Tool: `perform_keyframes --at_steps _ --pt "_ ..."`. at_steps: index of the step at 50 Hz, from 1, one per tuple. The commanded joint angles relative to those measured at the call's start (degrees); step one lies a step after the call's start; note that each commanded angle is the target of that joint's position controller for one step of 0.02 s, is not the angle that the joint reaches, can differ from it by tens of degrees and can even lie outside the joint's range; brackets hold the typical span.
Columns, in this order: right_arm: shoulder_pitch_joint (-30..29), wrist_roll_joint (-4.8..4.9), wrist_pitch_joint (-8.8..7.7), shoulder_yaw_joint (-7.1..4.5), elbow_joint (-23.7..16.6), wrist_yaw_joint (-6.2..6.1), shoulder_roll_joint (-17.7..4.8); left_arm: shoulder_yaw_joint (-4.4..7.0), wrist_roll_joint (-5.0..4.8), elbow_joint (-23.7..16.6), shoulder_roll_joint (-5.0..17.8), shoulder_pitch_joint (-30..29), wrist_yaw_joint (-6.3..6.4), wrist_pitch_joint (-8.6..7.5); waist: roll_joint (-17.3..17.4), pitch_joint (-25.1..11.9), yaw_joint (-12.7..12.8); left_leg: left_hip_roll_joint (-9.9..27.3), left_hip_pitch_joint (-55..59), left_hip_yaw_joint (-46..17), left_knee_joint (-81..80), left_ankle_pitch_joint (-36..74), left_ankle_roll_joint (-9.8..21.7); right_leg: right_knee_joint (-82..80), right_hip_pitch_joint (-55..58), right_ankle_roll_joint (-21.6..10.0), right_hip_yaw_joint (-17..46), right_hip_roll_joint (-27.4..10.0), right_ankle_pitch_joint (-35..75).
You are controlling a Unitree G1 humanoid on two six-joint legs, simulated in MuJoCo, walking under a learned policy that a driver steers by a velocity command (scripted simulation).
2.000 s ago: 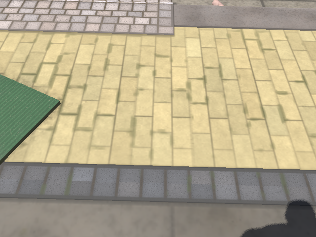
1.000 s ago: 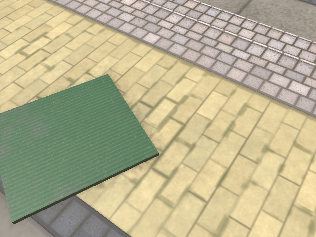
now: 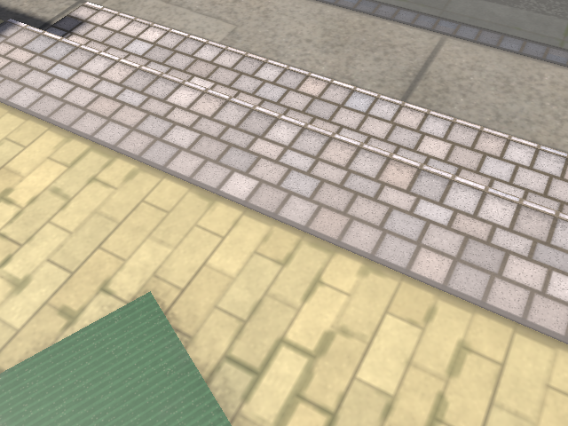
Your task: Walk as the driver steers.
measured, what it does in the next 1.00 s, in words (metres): walks ahead, turning right: left foot, then right foot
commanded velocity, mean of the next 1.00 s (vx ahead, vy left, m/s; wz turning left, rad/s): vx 0.33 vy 0.00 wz -0.46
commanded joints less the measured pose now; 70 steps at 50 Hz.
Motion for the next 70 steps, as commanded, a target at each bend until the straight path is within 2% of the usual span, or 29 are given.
perform_keyframes --at_steps 1,6,8,10,11,12,13,14,16,19,24,30,33,34,35,36,37,38,40,44,48,53,58,61,62,63,64,66,70 --pt "-4.39 0.24 -0.01 -0.59 -4.82 0.13 -3.79 1.9 -0.09 -3.16 8.51 2.88 0.4 -0.51 -4.88 0.13 0.72 -1.59 -1.76 2.61 -6.18 5.73 -1.51 -6.49 -0.38 -6.71 13.49 -13.95 14.17" --pt "-12.23 1.06 -0.72 0.16 -8.65 0.65 -3.76 2.21 0.78 -3.67 9.81 6.11 0.79 0.07 -6.06 -0.41 3.32 -5.31 1.64 3.97 -16.36 4.21 -0.81 -2.56 4.08 -5.62 15.47 -14.76 21.74" --pt "-9.43 1.29 -1.32 -0.22 -8.69 0.48 -5.27 2.41 1.02 -4.69 10.78 3.99 1.12 0.06 -6.96 -1.42 0.97 -6.54 7.96 3.26 -20.2 1.07 0.63 0.42 3.73 -4.09 17.18 -15.68 24.59" --pt "3.2 1.05 -2.3 -1.47 -5.03 -0.36 -8.3 2.56 0.57 -6.44 11.62 -0.52 0.96 -0.53 -5.66 -6.82 -5.47 -8.32 26.18 3.06 -26.36 0.45 3.42 10.94 -0.98 -1.08 15.84 -12.95 31.39" --pt "9.55 -0.14 -2.74 -3.01 -4.05 -1.16 -13.2 2.05 -1.32 -7.77 8.97 0.69 0.32 -0.85 2.01 -13.07 -7.62 0.12 42.18 -7.25 -28.84 -5.34 7.13 24.67 -11.81 2.12 11.84 -7.52 25.36" --pt "16.38 -0.17 -1.73 -4.75 -3.58 -1.38 -17.35 1.32 -2.03 -10.23 6.98 3.07 0.38 -0.83 13.81 -24.84 -9.64 13.93 55.54 -27.88 -33.56 -18.01 12.89 41.11 -22.83 3.81 4.73 -0.76 -2.52" --pt "12.52 -0.03 -1.22 -3.65 -3.73 -1.61 -12.72 1.34 0.08 -9.72 8.31 1.01 0.49 -0.43 11.05 -18.73 -6.94 16.34 49.44 -33.54 -37.5 -20.79 13.27 47.94 -28.0 2.78 4.08 -3.85 -17.52" --pt "8.1 0.07 -1.01 -2.82 -4.67 -1.67 -9.0 1.58 0.79 -9.15 8.55 -0.03 0.24 -0.01 3.8 -11.07 -5.11 15.08 40.93 -28.12 -38.22 -20.24 12.99 49.5 -28.22 2.54 4.17 -6.83 -13.96" --pt "4.74 0.26 -1.48 -1.98 -4.04 -1.86 -5.53 1.42 1.61 -9.76 6.58 -2.36 -0.68 0.84 1.68 -3.79 -2.96 11.29 32.09 -16.66 -40.79 -8.23 11.57 46.53 -27.33 2.88 2.58 -10.34 -10.56" --pt "5.17 1.01 -3.04 -2.18 -2.74 -1.17 -5.4 1.29 1.95 -11.01 5.55 -3.36 -1.82 2.75 4.22 -2.28 -1.38 9.08 27.65 -6.18 -43.49 0.76 11.03 44.43 -25.51 4.05 0.85 -11.5 -6.58" --pt "5.84 1.07 -3.88 -3.12 -1.4 -0.98 -7.35 0.76 1.8 -14.73 4.93 -11.22 -3.37 3.43 3.14 0.04 -1.2 9.26 27.47 4.18 -44.8 9.94 11.43 32.37 -26.5 6.11 -0.69 -12.85 3.58" --pt "7.45 2.06 -2.68 -4.45 -0.59 -1.12 -10.25 0.59 2.43 -16.5 5.33 -16.58 -3.8 3.21 4.81 -1.09 -3.01 8.03 30.45 12.9 -35.83 21.74 6.79 15.71 -16.95 4.84 -5.96 -10.07 7.96" --pt "7.18 2.97 -0.78 -4.99 -0.58 -1.46 -11.5 1.82 3.73 -13.29 7.11 -7.49 -2.75 2.31 0.4 -5.78 0.94 5.96 31.98 15.06 -16.73 22.87 4.66 7.36 -6.4 2.52 -7.44 -6.04 7.85" --pt "8.76 2.46 -0.46 -4.46 -0.79 -1.41 -9.92 2.7 4.39 -10.69 9.57 -1.24 -1.76 1.49 -4.69 -8.53 3.28 2.95 25.07 15.3 -2.89 11.51 3.01 5.31 3.1 1.59 -4.85 -7.53 16.09" --pt "11.8 0.49 0.52 -3.1 -2.19 -1.21 -3.52 3.45 3.53 -10.61 14.86 0.55 -0.92 0.72 -13.97 -9.22 -0.11 -1.73 9.42 14.39 14.59 -28.77 1.6 13.11 12.47 0.22 9.59 -21.38 49.81" --pt "17.56 1.91 1.85 -3.12 -3.67 -1.66 -5.27 4.84 0.57 -12.74 19.96 2.26 -0.77 1.21 -15.91 -21.51 0.28 -6.86 1.63 6.98 24.94 -30.67 -0.44 12.21 22.84 -11.91 25.66 -30.55 64.6" --pt "14.45 1.4 2.4 -3.03 -3.08 -2.05 -7.06 4.69 -0.55 -14.3 17.2 -0.69 -0.13 2.16 -9.32 -21.56 1.36 -3.82 -0.97 3.42 26.33 -26.14 -0.57 8.66 20.3 -13.59 24.34 -29.37 50.97" --pt "9.68 1.52 2.22 -2.92 -3.69 -1.9 -7.53 3.55 -0.65 -15.06 13.48 -4.91 0.34 2.53 -6.91 -14.47 0.92 -2.2 -1.24 2.4 23.3 -20.76 -0.44 6.11 13.02 -12.05 19.86 -25.68 41.71" --pt "9.01 1.01 2.6 -2.83 -2.49 -1.53 -7.7 1.26 -0.21 -15.03 7.38 -8.98 1.14 2.4 -5.99 -10.32 -1.85 -0.55 3.72 1.76 17.68 -14.77 0.21 3.55 4.5 -7.9 14.15 -21.76 40.15" --pt "12.2 1.73 4.74 -2.01 0.87 -1.22 -5.07 -0.4 0.93 -12.88 5.01 -9.29 1.33 0.39 -3.79 -11.1 -3.74 -2.08 13.76 1.37 9.96 -9.4 1.18 0.23 -2.28 -5.19 7.57 -20.48 42.08" --pt "9.73 1.9 5.66 -1.72 2.33 -1.12 -4.38 -1.4 1.58 -10.3 4.57 -9.67 1.69 0.23 -6.61 -7.33 -2.99 -3.79 17.61 0.27 -4.18 -7.27 1.46 -2.9 -4.22 -2.45 3.6 -18.95 26.77" --pt "5.91 1.77 5.71 -2.22 1.17 -1.19 -5.41 -0.32 1.4 -8.99 7.47 -8.41 2.42 2.19 -6.79 -3.81 -1.17 -5.22 15.83 2.61 -8.04 -12.95 2.11 -2.43 -2.69 -5.27 5.55 -21.54 11.57" --pt "6.7 2.31 5.06 -2.09 0.48 -1.33 -3.78 0.49 1.29 -8.2 7.91 -8.72 3.19 3.19 -6.25 -3.85 -1.26 -6.19 16.96 4.83 -13.2 -16.61 3.21 1.4 0.5 -6.67 5.72 -23.71 16.76" --pt "9.64 2.41 4.17 -2.0 0.58 -1.21 -3.59 1.2 0.9 -7.77 9.04 -10.08 3.37 3.81 -5.44 -4.45 -3.7 -6.84 24.63 4.63 -29.32 -5.09 5.16 7.48 -1.88 -2.18 1.22 -21.73 17.13" --pt "9.78 1.65 3.75 -2.71 0.22 -1.28 -7.08 1.14 0.92 -8.32 8.08 -9.92 3.21 3.89 -0.27 -3.83 -3.04 -2.13 27.34 -4.01 -35.85 -1.38 7.23 13.85 -6.54 1.51 -2.12 -18.22 9.83" --pt "9.7 1.35 3.36 -4.45 -1.09 -1.32 -14.31 0.36 0.84 -10.87 4.51 -10.29 3.04 4.03 11.18 -2.79 -1.51 12.33 31.88 -23.43 -37.07 19.05 13.01 24.36 -19.35 6.35 -9.0 -8.28 -11.6" --pt "12.91 1.49 3.51 -5.06 -0.08 -1.3 -15.05 0.24 1.22 -11.64 4.86 -15.37 3.58 4.74 10.87 -0.49 -5.57 15.96 29.65 -25.4 -36.99 32.49 20.19 35.34 -23.99 7.28 -5.32 -4.49 -24.57" --pt "8.91 2.34 3.95 -4.47 -0.69 -1.63 -11.25 0.48 0.73 -10.39 5.45 -13.05 2.94 5.19 3.17 -0.28 -2.0 8.55 29.28 -16.6 -35.79 29.2 18.52 42.38 -24.38 8.11 -1.0 -6.76 -17.93" --pt "6.67 2.74 4.55 -4.35 -2.42 -1.39 -9.78 0.91 1.21 -10.14 7.2 -12.17 1.84 4.87 3.58 -4.43 -1.81 3.13 34.76 -12.88 -33.27 33.53 15.51 42.29 -24.93 10.15 -1.59 -6.81 -12.89"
